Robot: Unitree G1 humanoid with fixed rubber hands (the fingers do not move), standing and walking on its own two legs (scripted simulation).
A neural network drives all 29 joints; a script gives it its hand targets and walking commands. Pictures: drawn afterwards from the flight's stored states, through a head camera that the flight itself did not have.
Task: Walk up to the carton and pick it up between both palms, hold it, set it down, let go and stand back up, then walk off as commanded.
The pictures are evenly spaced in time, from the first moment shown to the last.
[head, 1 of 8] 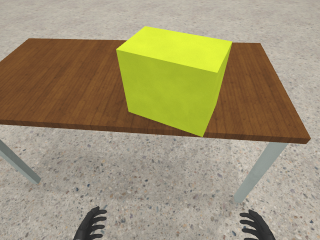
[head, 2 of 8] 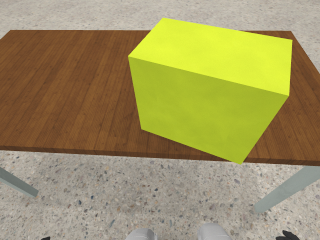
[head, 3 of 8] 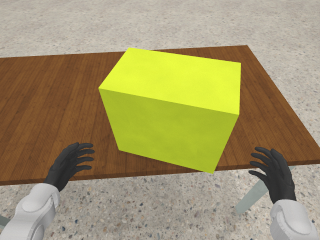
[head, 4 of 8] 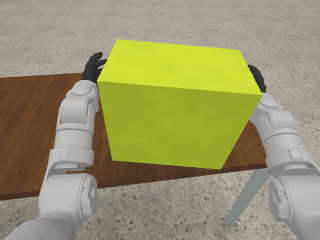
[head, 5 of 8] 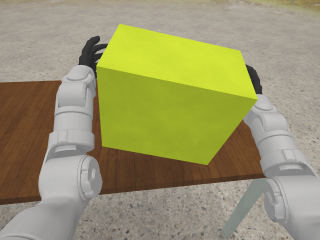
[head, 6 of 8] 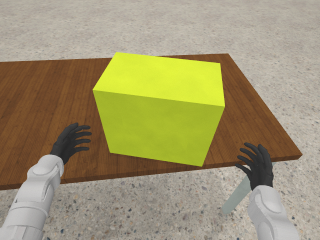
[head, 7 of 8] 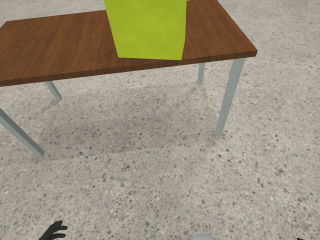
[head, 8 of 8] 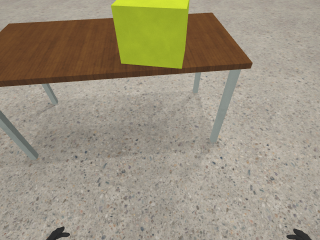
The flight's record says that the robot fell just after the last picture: no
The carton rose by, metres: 0.20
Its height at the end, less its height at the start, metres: +0.00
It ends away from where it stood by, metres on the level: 0.01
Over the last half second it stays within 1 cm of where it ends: yes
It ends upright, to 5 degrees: yes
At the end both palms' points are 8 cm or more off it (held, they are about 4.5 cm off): yes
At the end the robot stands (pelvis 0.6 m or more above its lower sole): yes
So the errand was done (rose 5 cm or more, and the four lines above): yes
